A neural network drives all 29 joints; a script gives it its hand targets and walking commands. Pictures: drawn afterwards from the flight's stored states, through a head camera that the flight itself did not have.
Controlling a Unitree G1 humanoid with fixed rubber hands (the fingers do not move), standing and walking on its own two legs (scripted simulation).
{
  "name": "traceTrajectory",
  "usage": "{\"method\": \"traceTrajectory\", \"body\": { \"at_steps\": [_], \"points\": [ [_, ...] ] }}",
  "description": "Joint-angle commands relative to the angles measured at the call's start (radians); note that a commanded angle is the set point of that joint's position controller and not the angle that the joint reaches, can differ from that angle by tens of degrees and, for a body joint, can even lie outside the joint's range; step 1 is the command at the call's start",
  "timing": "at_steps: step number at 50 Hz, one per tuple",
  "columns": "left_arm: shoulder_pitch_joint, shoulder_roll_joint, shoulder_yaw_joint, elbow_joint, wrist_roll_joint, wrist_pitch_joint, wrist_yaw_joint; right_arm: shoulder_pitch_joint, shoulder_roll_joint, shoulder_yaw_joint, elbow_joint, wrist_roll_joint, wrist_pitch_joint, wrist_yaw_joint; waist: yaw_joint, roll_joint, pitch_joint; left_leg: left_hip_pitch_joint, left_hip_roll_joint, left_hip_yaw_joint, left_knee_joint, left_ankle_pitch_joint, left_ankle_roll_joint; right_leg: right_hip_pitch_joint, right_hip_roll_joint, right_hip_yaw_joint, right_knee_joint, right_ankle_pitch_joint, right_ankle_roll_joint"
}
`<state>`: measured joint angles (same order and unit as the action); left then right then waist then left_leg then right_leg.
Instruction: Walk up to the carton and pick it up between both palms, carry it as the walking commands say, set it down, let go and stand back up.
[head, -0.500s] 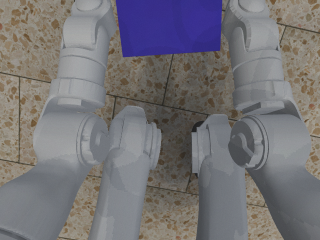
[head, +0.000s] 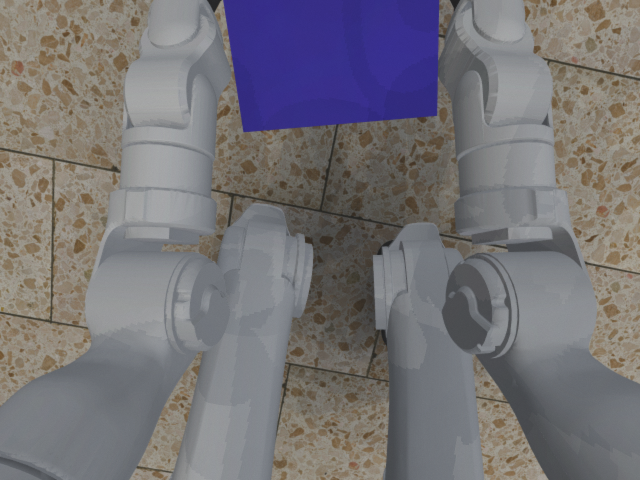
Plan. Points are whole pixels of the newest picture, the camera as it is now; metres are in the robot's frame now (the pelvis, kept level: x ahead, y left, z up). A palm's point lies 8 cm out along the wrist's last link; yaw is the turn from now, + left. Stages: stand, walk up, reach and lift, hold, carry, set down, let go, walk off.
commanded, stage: reach and lift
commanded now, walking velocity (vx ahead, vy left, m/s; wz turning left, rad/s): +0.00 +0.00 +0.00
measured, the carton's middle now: out of the picture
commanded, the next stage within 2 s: none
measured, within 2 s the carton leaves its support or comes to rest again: neither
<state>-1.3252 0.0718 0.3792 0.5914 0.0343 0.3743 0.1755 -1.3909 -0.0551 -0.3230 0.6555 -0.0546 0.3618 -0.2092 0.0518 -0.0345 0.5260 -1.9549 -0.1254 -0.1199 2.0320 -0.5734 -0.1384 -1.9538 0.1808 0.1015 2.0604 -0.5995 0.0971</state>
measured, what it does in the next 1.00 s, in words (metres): rises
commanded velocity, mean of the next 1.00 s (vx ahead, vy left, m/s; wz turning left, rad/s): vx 0.00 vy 0.00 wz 0.00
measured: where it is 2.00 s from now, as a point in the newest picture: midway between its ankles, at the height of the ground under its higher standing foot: (323, 305)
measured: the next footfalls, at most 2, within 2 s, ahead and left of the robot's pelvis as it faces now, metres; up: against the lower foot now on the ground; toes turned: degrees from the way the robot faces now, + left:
none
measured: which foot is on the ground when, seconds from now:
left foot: down 0.00-1.00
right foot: down 0.00-1.00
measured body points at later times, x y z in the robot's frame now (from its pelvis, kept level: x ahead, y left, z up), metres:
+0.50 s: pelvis -0.02 +0.00 +0.04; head +0.34 +0.02 +0.31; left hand +0.51 +0.16 -0.09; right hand +0.54 -0.08 -0.08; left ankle +0.13 +0.15 -0.39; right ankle +0.12 -0.13 -0.39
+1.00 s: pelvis -0.02 +0.00 +0.09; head +0.31 +0.01 +0.39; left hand +0.49 +0.15 -0.02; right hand +0.52 -0.09 -0.02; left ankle +0.13 +0.15 -0.39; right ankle +0.12 -0.13 -0.39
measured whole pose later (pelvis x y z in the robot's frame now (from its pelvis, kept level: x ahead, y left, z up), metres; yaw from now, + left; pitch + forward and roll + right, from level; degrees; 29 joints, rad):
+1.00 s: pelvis -0.02 +0.00 +0.09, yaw +0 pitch +20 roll +1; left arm -1.21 -0.01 0.41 0.51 0.10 0.46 0.16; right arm -1.24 0.02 -0.39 0.54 -0.13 0.45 -0.17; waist 0.05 -0.03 0.52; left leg -1.58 -0.12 -0.15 1.73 -0.50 -0.13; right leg -1.58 0.17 0.11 1.76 -0.53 0.07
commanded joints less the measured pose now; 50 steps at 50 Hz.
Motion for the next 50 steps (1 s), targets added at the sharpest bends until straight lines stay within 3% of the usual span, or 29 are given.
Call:
{"method": "traceTrajectory", "body": {
  "at_steps": [1, 3, 4, 7, 10, 12, 15, 16, 18, 22, 23, 26, 27, 31, 32, 33, 35, 36, 38, 39, 40, 41, 42, 43, 44, 45, 46, 47, 50],
  "points": [
    [-0.867, -0.953, -0.635, -0.170, -0.136, -0.045, -0.233, -0.780, 1.045, 0.584, -0.141, 0.138, -0.031, 0.202, 0.058, -0.018, -2.252, 0.794, -0.027, 0.220, -0.184, 0.470, 0.083, 0.802, 0.021, -0.162, -0.219, 0.449, -0.049],
    [-0.867, -0.975, -0.639, -0.162, -0.138, -0.037, -0.235, -0.782, 1.051, 0.587, -0.156, 0.133, -0.027, 0.203, 0.049, -0.016, -2.277, 0.812, -0.032, 0.217, -0.198, 0.468, 0.082, 0.820, 0.022, -0.163, -0.232, 0.453, -0.049],
    [-0.859, -0.955, -0.627, -0.157, -0.117, -0.036, -0.235, -0.775, 1.061, 0.575, -0.121, 0.128, -0.020, 0.204, 0.073, -0.006, -2.236, 0.788, -0.031, 0.224, -0.205, 0.449, 0.083, 0.799, 0.023, -0.155, -0.239, 0.434, -0.050],
    [-0.810, -1.002, -0.604, -0.090, -0.090, -0.015, -0.235, -0.839, 1.032, 0.575, -0.168, 0.134, -0.027, 0.211, 0.083, 0.008, -2.221, 0.815, -0.028, 0.212, -0.234, 0.414, 0.088, 0.780, 0.024, -0.164, -0.252, 0.384, -0.051],
    [-0.842, -1.026, -0.602, -0.092, -0.104, -0.006, -0.239, -0.848, 1.027, 0.566, -0.156, 0.121, -0.014, 0.215, 0.053, -0.011, -2.217, 0.829, -0.029, 0.208, -0.256, 0.373, 0.086, 0.792, 0.021, -0.172, -0.278, 0.341, -0.054],
    [-0.842, -1.013, -0.585, -0.081, -0.084, -0.005, -0.244, -0.790, 1.062, 0.528, -0.067, 0.097, 0.000, 0.223, 0.051, -0.012, -2.135, 0.783, -0.029, 0.210, -0.274, 0.326, 0.085, 0.776, 0.017, -0.165, -0.304, 0.310, -0.054],
    [-0.871, -1.034, -0.636, -0.151, -0.098, 0.008, -0.244, -0.804, 1.078, 0.552, -0.142, 0.119, 0.007, 0.228, 0.053, 0.032, -2.282, 0.880, -0.033, 0.213, -0.289, 0.376, 0.080, 0.828, 0.027, -0.175, -0.305, 0.358, -0.055],
    [-0.888, -1.045, -0.637, -0.160, -0.110, 0.012, -0.245, -0.815, 1.065, 0.551, -0.147, 0.114, 0.009, 0.226, 0.030, 0.029, -2.300, 0.881, -0.036, 0.215, -0.292, 0.373, 0.078, 0.849, 0.028, -0.172, -0.319, 0.353, -0.057],
    [-0.870, -1.051, -0.645, -0.165, -0.107, 0.021, -0.241, -0.816, 1.074, 0.567, -0.162, 0.118, 0.017, 0.229, 0.053, 0.038, -2.304, 0.900, -0.038, 0.220, -0.308, 0.364, 0.076, 0.867, 0.026, -0.166, -0.334, 0.346, -0.056],
    [-0.886, -1.045, -0.664, -0.181, -0.123, 0.026, -0.237, -0.794, 1.076, 0.563, -0.142, 0.120, 0.028, 0.232, 0.025, 0.035, -2.300, 0.934, -0.036, 0.206, -0.336, 0.362, 0.073, 0.877, 0.025, -0.168, -0.354, 0.343, -0.058],
    [-0.851, -1.056, -0.651, -0.141, -0.101, 0.031, -0.241, -0.797, 1.084, 0.569, -0.160, 0.120, 0.029, 0.235, 0.045, 0.033, -2.287, 0.925, -0.038, 0.211, -0.339, 0.359, 0.078, 0.876, 0.026, -0.163, -0.369, 0.334, -0.055],
    [-0.836, -1.069, -0.635, -0.122, -0.100, 0.031, -0.241, -0.795, 1.084, 0.564, -0.152, 0.105, 0.027, 0.237, 0.029, 0.007, -2.271, 0.916, -0.043, 0.200, -0.350, 0.347, 0.081, 0.884, 0.022, -0.160, -0.384, 0.333, -0.054],
    [-0.855, -1.090, -0.673, -0.187, -0.118, 0.031, -0.241, -0.773, 1.093, 0.580, -0.176, 0.104, 0.032, 0.236, 0.014, 0.029, -2.346, 0.963, -0.044, 0.205, -0.357, 0.381, 0.073, 0.941, 0.027, -0.163, -0.389, 0.373, -0.057],
    [-0.775, -1.121, -0.646, -0.110, -0.097, 0.038, -0.237, -0.773, 1.100, 0.580, -0.178, 0.112, 0.026, 0.248, 0.033, 0.024, -2.277, 0.980, -0.041, 0.193, -0.390, 0.364, 0.078, 0.906, 0.028, -0.167, -0.406, 0.341, -0.058],
    [-0.794, -1.098, -0.635, -0.091, -0.092, 0.038, -0.242, -0.745, 1.085, 0.555, -0.127, 0.094, 0.032, 0.248, 0.019, 0.017, -2.209, 0.935, -0.039, 0.192, -0.397, 0.327, 0.078, 0.899, 0.021, -0.159, -0.424, 0.316, -0.059],
    [-0.805, -1.122, -0.680, -0.175, -0.118, 0.033, -0.241, -0.774, 1.118, 0.609, -0.218, 0.120, 0.029, 0.247, 0.021, 0.010, -2.345, 1.008, -0.044, 0.196, -0.387, 0.395, 0.078, 0.973, 0.026, -0.155, -0.425, 0.382, -0.056],
    [-0.782, -1.100, -0.658, -0.150, -0.097, 0.037, -0.239, -0.750, 1.119, 0.596, -0.186, 0.113, 0.037, 0.246, 0.038, 0.015, -2.306, 0.992, -0.047, 0.198, -0.398, 0.385, 0.081, 0.962, 0.029, -0.150, -0.437, 0.371, -0.055],
    [-0.778, -1.108, -0.689, -0.187, -0.112, 0.039, -0.235, -0.745, 1.120, 0.615, -0.231, 0.121, 0.035, 0.246, 0.020, 0.013, -2.377, 1.050, -0.049, 0.191, -0.400, 0.411, 0.077, 0.990, 0.033, -0.156, -0.439, 0.395, -0.055],
    [-0.782, -1.108, -0.678, -0.150, -0.109, 0.046, -0.234, -0.754, 1.102, 0.605, -0.203, 0.118, 0.038, 0.245, 0.027, 0.026, -2.295, 1.037, -0.039, 0.187, -0.429, 0.364, 0.077, 0.963, 0.028, -0.155, -0.450, 0.351, -0.058],
    [-0.791, -1.119, -0.687, -0.164, -0.111, 0.049, -0.233, -0.725, 1.098, 0.584, -0.177, 0.109, 0.041, 0.250, 0.010, 0.034, -2.289, 1.033, -0.040, 0.179, -0.431, 0.352, 0.074, 0.943, 0.028, -0.157, -0.456, 0.336, -0.064],
    [-0.777, -1.115, -0.691, -0.165, -0.110, 0.051, -0.233, -0.743, 1.098, 0.607, -0.208, 0.121, 0.041, 0.250, 0.034, 0.039, -2.291, 1.067, -0.041, 0.184, -0.440, 0.369, 0.074, 0.955, 0.027, -0.149, -0.471, 0.341, -0.063],
    [-0.796, -1.116, -0.705, -0.202, -0.120, 0.049, -0.228, -0.730, 1.103, 0.614, -0.227, 0.123, 0.040, 0.249, 0.028, 0.049, -2.340, 1.076, -0.044, 0.186, -0.441, 0.387, 0.070, 1.004, 0.030, -0.147, -0.470, 0.374, -0.063],
    [-0.774, -1.099, -0.668, -0.144, -0.100, 0.050, -0.228, -0.702, 1.103, 0.587, -0.153, 0.109, 0.048, 0.251, 0.035, 0.040, -2.238, 1.041, -0.042, 0.178, -0.455, 0.351, 0.077, 0.946, 0.027, -0.148, -0.476, 0.325, -0.065],
    [-0.791, -1.132, -0.724, -0.238, -0.138, 0.046, -0.228, -0.709, 1.120, 0.637, -0.252, 0.124, 0.045, 0.247, 0.008, 0.024, -2.398, 1.129, -0.046, 0.180, -0.453, 0.403, 0.071, 1.050, 0.030, -0.153, -0.488, 0.385, -0.061],
    [-0.750, -1.100, -0.663, -0.142, -0.100, 0.053, -0.227, -0.705, 1.106, 0.600, -0.176, 0.106, 0.049, 0.245, 0.034, 0.022, -2.261, 1.033, -0.041, 0.185, -0.454, 0.354, 0.075, 0.996, 0.026, -0.141, -0.491, 0.342, -0.059],
    [-0.774, -1.127, -0.684, -0.190, -0.118, 0.048, -0.229, -0.707, 1.108, 0.615, -0.212, 0.105, 0.049, 0.242, 0.022, 0.028, -2.319, 1.059, -0.044, 0.187, -0.463, 0.364, 0.071, 1.051, 0.025, -0.138, -0.501, 0.362, -0.061],
    [-0.730, -1.097, -0.645, -0.103, -0.086, 0.056, -0.231, -0.698, 1.100, 0.579, -0.165, 0.097, 0.049, 0.246, 0.043, 0.030, -2.211, 1.011, -0.041, 0.184, -0.481, 0.318, 0.079, 0.988, 0.023, -0.142, -0.507, 0.316, -0.059],
    [-0.744, -1.132, -0.701, -0.189, -0.114, 0.050, -0.231, -0.705, 1.138, 0.639, -0.245, 0.120, 0.045, 0.245, 0.026, 0.003, -2.345, 1.105, -0.044, 0.183, -0.479, 0.375, 0.077, 1.084, 0.026, -0.140, -0.518, 0.376, -0.055],
    [-0.704, -1.124, -0.672, -0.147, -0.106, 0.048, -0.234, -0.703, 1.124, 0.641, -0.228, 0.115, 0.045, 0.242, 0.051, 0.005, -2.289, 1.073, -0.044, 0.189, -0.492, 0.372, 0.080, 1.098, 0.016, -0.123, -0.541, 0.374, -0.054]
  ]
}}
